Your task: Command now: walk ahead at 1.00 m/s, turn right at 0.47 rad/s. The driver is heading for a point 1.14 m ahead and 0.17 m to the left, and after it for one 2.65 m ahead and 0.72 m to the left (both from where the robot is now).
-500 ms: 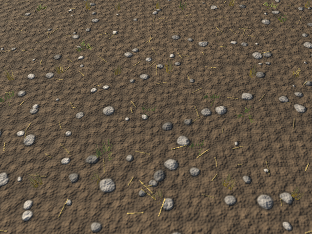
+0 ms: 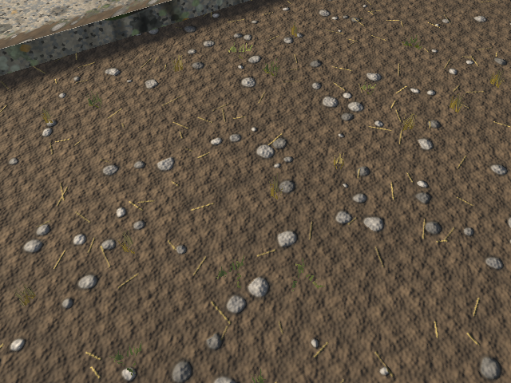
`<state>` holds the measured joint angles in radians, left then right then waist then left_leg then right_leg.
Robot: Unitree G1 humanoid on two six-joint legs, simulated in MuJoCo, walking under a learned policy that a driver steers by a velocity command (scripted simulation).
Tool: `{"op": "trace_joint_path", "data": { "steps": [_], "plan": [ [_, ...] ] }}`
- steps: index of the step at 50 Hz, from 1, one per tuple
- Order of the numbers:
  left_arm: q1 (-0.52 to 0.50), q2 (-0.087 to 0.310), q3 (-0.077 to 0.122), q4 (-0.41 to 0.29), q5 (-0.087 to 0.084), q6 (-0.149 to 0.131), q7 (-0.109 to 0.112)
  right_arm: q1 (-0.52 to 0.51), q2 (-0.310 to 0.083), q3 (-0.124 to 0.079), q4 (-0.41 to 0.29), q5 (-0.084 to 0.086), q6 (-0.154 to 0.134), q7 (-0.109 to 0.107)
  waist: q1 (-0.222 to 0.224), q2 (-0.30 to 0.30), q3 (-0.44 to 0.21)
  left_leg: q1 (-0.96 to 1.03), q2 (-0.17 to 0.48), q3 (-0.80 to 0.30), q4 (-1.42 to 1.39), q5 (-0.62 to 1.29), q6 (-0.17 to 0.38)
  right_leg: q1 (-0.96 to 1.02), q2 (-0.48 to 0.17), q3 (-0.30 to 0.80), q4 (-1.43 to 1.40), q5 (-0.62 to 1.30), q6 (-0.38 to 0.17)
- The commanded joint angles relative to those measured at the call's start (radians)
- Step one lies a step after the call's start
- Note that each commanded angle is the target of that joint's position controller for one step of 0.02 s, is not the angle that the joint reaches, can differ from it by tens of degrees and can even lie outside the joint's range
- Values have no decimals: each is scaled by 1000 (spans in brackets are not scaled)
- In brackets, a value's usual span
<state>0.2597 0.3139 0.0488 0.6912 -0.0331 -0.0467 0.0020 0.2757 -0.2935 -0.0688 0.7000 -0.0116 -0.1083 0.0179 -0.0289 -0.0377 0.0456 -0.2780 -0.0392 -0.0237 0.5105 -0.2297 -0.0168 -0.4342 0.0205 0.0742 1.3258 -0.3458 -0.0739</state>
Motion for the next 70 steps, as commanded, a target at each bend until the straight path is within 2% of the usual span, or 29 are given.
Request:
{"op": "trace_joint_path", "data": {
  "steps": [1,8,13,15,17,18,19,20,22,25,29,36,38,40,41,42,43,44,46,49,53,58,60,61,62,63,65,66,70],
  "plan": [
    [-78,5,-5,-113,-9,-19,-12,79,-23,1,3,6,-17,11,-9,125,-18,247,241,-366,-290,-117,180,-296,-101,74,-82,21,-17],
    [-311,-8,-35,-186,25,-47,-49,163,-105,0,80,30,-23,-5,-26,55,114,164,248,-136,-447,153,199,-350,-121,-39,-475,371,13],
    [-440,9,-22,-239,9,-69,-76,262,-148,15,151,33,1,-11,-38,114,104,297,256,8,-415,644,160,-142,-20,-150,-711,401,-18],
    [-345,73,10,-240,7,-58,-66,284,-180,15,179,18,16,-20,49,227,-15,389,289,29,-211,1136,140,20,41,-185,-697,280,-59],
    [82,152,58,-129,0,-29,-34,210,-211,12,172,7,35,-35,286,234,-210,143,260,58,278,1191,94,564,-2,-118,-718,289,-111],
    [235,234,71,-65,18,-21,-19,260,-64,44,123,-20,24,-34,223,-63,-358,-212,112,36,700,280,74,945,-237,259,-708,72,-158],
    [252,205,59,-68,31,-37,-29,348,-3,72,124,38,-16,-23,173,-249,-586,-397,5,-150,936,-234,83,1063,-423,782,-941,-301,-279],
    [221,106,42,-47,36,-42,-28,178,-115,35,94,82,-30,-23,202,-131,-387,-503,70,-152,965,-186,99,926,-366,705,-1027,-334,-214],
    [101,72,33,-18,48,-60,-32,34,-71,40,55,77,-32,-24,121,52,-113,-489,150,-114,871,-69,92,553,-312,407,-1075,-65,-168],
    [-11,-29,15,14,52,-84,-44,122,-18,31,95,65,37,-13,-2,-23,-33,-344,229,-125,790,3,75,279,-252,151,-1152,95,-126],
    [-41,15,25,46,53,-98,-31,-6,-3,34,45,54,66,-11,-9,-12,94,-434,216,-102,637,193,51,164,-198,-115,-1227,327,-63],
    [92,127,33,84,51,-83,20,-238,-45,29,-53,49,27,64,48,45,96,-337,66,145,193,476,123,431,-185,-318,-1179,901,60],
    [96,192,48,73,56,-47,44,-160,-100,3,-60,65,34,71,-22,-48,2,-220,-26,227,205,342,145,550,-212,-325,-975,1393,85],
    [-14,232,60,36,54,-22,47,228,-217,-56,24,65,76,52,-232,-103,-164,191,-41,161,269,185,211,440,-246,-283,-528,1584,65],
    [-85,194,53,26,30,-34,27,406,-248,-76,72,64,96,26,-317,7,-183,439,8,47,163,213,253,235,-133,-295,-112,1062,69],
    [-20,-39,-10,-31,46,-83,-2,344,-273,-71,72,38,97,21,-141,450,-133,617,99,-267,149,191,379,-217,97,-180,355,-204,111],
    [64,-34,-35,-97,1,-130,-22,233,-212,-40,5,-2,64,22,-52,383,-330,713,276,-816,-110,-347,534,-431,94,75,439,-222,68],
    [-89,68,-19,-120,-11,-152,-27,235,-143,-36,-19,4,46,21,-109,158,-234,599,272,-875,-279,-501,450,-427,41,97,302,-115,5],
    [-116,52,-16,-123,14,-145,-14,107,-123,-28,-34,9,11,32,25,-91,-54,259,229,-774,-305,-380,396,-325,-33,101,61,-6,2],
    [-74,77,1,-103,44,-103,2,11,-114,-23,-64,25,10,9,92,-50,20,2,103,-540,-317,-125,374,-184,-87,92,-146,28,80],
    [-319,-15,-27,-200,61,-91,5,44,-116,-25,-41,49,26,-32,-6,29,74,-232,-22,-327,-298,31,294,10,-38,-14,-608,338,147],
    [-369,60,23,-235,22,-103,-1,148,-121,-46,14,63,69,-50,-65,133,-10,-15,-32,-426,-71,120,173,136,54,21,-892,467,156],
    [-237,98,49,-208,25,-112,4,99,-116,-51,-10,60,83,-57,31,147,-119,56,-53,-407,172,306,93,288,36,11,-942,520,117],
    [-22,120,57,-171,36,-111,5,61,-71,-35,-46,40,86,-54,131,144,-286,-25,-65,-355,444,215,45,556,-97,79,-838,582,60],
    [74,177,55,-164,62,-95,0,226,77,5,-64,2,91,-47,51,-193,-478,-271,-160,-240,796,-569,-1,874,-399,396,-714,1015,-56],
    [92,214,67,-128,54,-77,-15,343,-56,2,-95,49,86,-29,10,-432,-638,-422,-63,-216,1023,-479,-19,973,-573,808,-822,581,-202],
    [-79,53,30,-186,62,-37,14,101,-159,-27,-112,57,116,-34,69,-137,-344,-499,38,-114,1016,-270,-61,695,-406,454,-902,403,-139],
    [-116,49,23,-181,61,-22,19,43,-168,-35,-121,41,130,-40,55,-33,-253,-459,68,-81,996,-234,-74,546,-357,336,-911,529,-118],
    [-158,69,38,-85,50,-25,17,-6,-67,-20,-164,43,148,-39,9,-73,-107,-366,134,-28,716,-230,-62,295,-294,80,-1015,724,-129]
  ]
}}
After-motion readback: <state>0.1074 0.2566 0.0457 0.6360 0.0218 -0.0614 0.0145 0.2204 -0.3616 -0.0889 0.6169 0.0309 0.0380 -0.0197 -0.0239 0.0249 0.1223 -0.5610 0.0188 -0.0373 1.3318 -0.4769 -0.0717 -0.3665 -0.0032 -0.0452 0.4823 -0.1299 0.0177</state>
